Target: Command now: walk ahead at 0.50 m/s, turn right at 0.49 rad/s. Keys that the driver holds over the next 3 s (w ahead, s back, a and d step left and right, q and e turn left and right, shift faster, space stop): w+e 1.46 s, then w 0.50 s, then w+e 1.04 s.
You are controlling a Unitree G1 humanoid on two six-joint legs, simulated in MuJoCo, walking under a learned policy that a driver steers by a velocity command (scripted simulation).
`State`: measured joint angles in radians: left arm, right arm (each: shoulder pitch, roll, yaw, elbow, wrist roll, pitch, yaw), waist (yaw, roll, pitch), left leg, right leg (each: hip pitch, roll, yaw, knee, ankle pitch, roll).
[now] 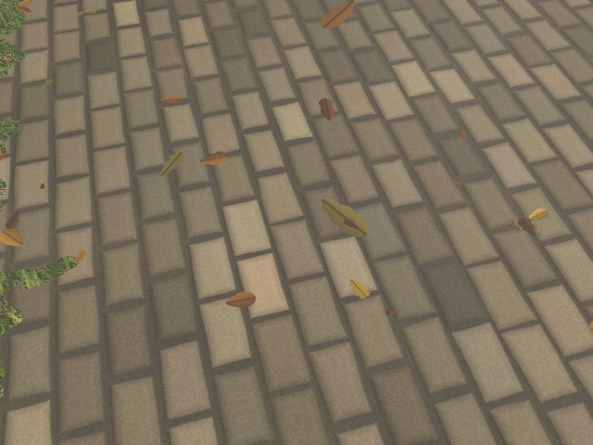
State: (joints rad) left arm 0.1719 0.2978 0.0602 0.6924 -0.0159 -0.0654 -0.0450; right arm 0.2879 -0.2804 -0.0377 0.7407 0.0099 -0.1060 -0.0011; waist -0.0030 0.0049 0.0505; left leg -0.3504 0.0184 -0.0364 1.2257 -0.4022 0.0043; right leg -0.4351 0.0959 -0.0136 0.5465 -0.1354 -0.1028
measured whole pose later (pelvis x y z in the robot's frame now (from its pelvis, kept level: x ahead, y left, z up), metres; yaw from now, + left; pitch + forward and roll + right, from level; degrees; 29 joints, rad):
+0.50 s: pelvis +0.29 +0.04 +0.01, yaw -17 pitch +2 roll +1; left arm 0.33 0.30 0.06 0.71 -0.03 -0.02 0.01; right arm 0.18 -0.26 -0.05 0.66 -0.01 -0.11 0.01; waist 0.02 -0.04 0.01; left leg -0.33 -0.03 0.03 0.49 -0.19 0.02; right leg -0.42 0.03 0.10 1.19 -0.39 -0.02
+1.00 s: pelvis +0.51 -0.11 +0.00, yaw -36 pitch +1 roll +1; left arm 0.18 0.30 0.07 0.61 -0.02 -0.04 -0.04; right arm 0.24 -0.31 -0.05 0.77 0.02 -0.10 0.00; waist -0.02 0.01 0.08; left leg -0.35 0.06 -0.02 1.21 -0.41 0.00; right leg -0.42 0.08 -0.02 0.58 -0.17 -0.10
